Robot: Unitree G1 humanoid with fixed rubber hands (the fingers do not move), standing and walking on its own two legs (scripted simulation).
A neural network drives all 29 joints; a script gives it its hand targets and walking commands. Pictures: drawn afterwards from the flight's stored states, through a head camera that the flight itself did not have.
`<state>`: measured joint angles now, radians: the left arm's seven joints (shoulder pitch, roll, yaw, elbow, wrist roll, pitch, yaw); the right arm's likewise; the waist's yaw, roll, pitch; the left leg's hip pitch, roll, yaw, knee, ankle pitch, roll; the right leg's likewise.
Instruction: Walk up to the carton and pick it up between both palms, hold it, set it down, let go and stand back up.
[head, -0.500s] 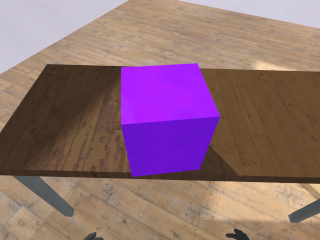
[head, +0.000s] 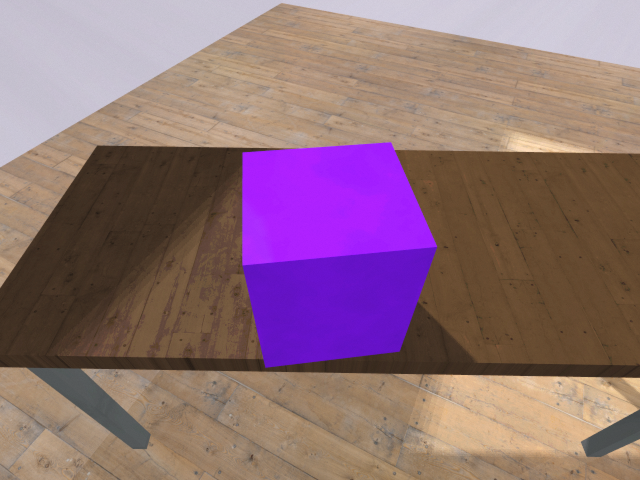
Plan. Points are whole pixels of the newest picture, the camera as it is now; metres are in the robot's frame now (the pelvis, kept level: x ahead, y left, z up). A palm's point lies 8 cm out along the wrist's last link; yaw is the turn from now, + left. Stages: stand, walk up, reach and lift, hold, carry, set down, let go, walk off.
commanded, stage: stand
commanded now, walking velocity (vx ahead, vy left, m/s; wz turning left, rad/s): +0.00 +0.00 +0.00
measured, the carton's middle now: (326, 258) +0.43 +0.01 +0.03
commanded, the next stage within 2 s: walk up in 1.52 s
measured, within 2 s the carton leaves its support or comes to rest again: neither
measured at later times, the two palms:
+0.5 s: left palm out of the picture +0.01 +0.22 -0.13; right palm out of the picture +0.02 -0.22 -0.13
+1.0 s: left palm out of the picture -0.03 +0.20 -0.14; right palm out of the picture -0.04 -0.20 -0.14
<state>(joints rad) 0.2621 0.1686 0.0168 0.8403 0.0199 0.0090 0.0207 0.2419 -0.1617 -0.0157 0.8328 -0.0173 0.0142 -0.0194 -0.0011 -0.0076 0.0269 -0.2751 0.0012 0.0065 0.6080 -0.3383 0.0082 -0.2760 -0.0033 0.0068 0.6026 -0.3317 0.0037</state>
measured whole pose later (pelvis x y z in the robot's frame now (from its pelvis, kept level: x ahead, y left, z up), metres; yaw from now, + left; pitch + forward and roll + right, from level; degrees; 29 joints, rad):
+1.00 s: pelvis -0.01 +0.00 +0.01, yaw +0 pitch -2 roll +0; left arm 0.29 0.10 0.01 1.16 0.01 0.00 0.04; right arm 0.29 -0.10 -0.01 1.16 -0.01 0.00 -0.04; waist 0.00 0.00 0.04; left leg -0.18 0.00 0.01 0.46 -0.25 0.01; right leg -0.18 0.00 0.01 0.46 -0.24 0.01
